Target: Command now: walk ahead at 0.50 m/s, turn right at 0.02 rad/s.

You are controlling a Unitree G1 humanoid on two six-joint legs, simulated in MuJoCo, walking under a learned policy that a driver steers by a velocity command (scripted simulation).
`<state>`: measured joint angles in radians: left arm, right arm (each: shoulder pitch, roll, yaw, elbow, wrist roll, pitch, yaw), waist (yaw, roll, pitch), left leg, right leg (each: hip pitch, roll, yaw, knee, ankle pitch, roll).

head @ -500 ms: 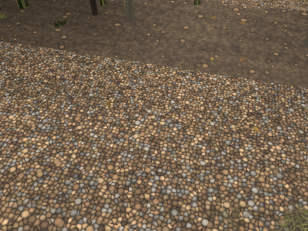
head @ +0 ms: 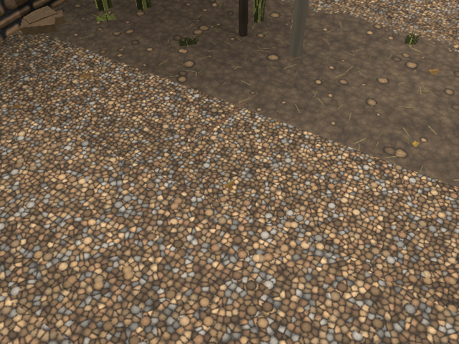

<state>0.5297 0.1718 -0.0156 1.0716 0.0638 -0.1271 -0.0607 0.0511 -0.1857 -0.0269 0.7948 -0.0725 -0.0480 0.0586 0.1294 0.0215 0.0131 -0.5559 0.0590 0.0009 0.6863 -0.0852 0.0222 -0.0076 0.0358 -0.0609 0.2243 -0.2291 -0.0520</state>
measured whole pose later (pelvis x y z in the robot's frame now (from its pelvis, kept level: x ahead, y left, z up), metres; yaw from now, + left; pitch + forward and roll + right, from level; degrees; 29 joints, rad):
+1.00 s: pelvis +0.41 -0.03 -0.18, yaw -31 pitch +4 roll -1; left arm 0.24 0.27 0.08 0.73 0.03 -0.08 -0.05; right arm 0.12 -0.26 -0.02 0.80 -0.02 -0.04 -0.02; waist 0.04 -0.01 0.00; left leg -0.41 0.00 0.00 0.59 -0.24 -0.03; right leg -0.36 0.08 0.08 0.43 -0.13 -0.07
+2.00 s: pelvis +0.47 -0.04 -0.17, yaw -36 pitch -2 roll -1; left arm 0.14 0.22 0.06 0.94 0.08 -0.06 -0.02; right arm 0.42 -0.22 -0.07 0.98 -0.05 -0.09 -0.01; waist -0.08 0.02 0.07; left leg -0.03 -0.01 0.07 0.29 -0.24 0.09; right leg -0.35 -0.04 -0.01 0.72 -0.41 -0.08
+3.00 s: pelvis +0.92 -0.27 -0.26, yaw -14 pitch +1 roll +3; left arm 0.12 0.21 -0.04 0.81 0.11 -0.05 -0.06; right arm 0.53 -0.15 0.04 1.03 -0.08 -0.15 0.02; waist -0.12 -0.06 -0.02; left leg -0.21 -0.13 0.00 0.93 -0.75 0.07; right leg -0.63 -0.11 0.01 0.61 0.39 -0.03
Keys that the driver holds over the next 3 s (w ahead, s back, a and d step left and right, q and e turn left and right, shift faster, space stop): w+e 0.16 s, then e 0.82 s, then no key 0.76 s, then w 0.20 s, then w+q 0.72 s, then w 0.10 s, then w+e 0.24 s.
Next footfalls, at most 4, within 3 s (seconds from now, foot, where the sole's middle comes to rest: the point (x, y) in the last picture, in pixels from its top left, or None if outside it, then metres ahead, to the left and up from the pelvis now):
0.12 left None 0.16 0.14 -0.78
0.60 right None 0.44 -0.16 -0.96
1.02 left None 0.52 0.03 -0.96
1.36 right None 0.38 -0.14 -0.96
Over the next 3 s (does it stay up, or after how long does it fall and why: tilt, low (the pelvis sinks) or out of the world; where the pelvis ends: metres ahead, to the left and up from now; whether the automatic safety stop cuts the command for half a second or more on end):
stays up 0.92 -0.27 -0.26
